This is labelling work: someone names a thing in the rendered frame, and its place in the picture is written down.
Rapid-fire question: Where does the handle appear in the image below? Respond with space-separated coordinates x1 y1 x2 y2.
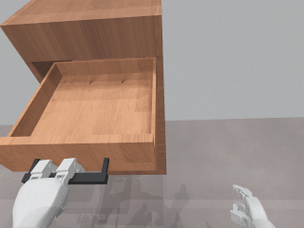
21 158 109 185

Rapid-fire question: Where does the left robot hand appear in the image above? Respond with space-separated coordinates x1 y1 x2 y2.
12 158 86 228

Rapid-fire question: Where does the right robot hand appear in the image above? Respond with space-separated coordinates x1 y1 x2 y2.
230 184 268 228

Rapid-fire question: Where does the robot right forearm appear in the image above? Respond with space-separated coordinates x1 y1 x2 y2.
251 218 275 228

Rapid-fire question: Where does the drawer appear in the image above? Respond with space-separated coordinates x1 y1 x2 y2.
0 57 158 172

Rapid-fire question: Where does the cabinet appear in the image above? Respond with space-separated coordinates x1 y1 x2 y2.
0 0 167 176

